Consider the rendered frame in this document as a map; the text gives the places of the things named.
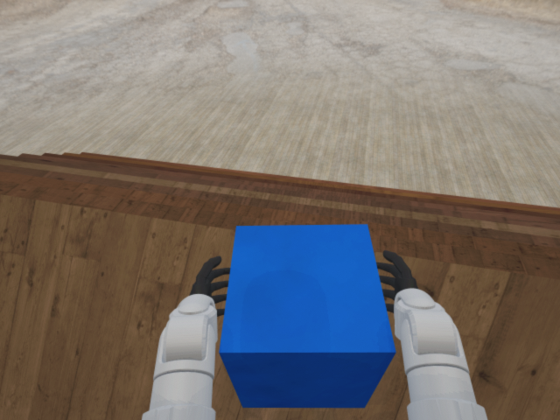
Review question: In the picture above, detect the left robot forearm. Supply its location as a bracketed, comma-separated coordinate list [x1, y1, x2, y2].
[142, 294, 218, 420]

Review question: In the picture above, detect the right robot forearm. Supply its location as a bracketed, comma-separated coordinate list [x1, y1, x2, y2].
[394, 288, 487, 420]

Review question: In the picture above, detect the left robot hand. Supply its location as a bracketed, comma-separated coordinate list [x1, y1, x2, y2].
[189, 256, 230, 317]

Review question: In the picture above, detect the right robot hand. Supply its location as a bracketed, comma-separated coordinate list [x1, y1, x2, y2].
[376, 250, 418, 313]

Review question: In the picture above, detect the carton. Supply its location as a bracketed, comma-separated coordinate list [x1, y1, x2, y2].
[219, 224, 396, 408]

